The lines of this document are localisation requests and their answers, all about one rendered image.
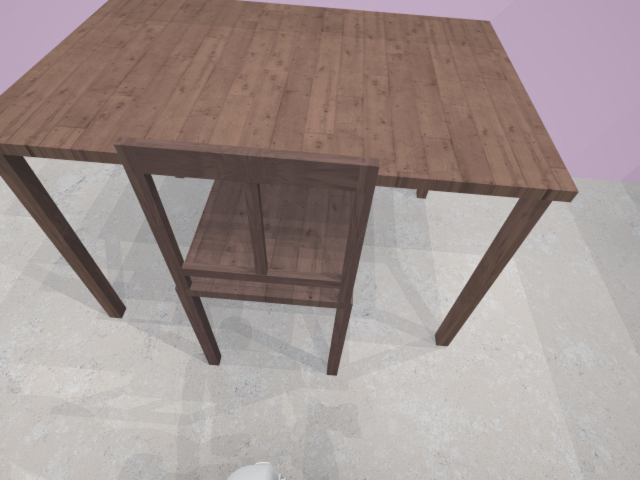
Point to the chair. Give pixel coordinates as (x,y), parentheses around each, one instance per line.
(279,226)

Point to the table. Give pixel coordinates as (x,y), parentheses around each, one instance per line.
(436,99)

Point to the left robot shin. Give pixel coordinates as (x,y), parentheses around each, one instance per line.
(266,463)

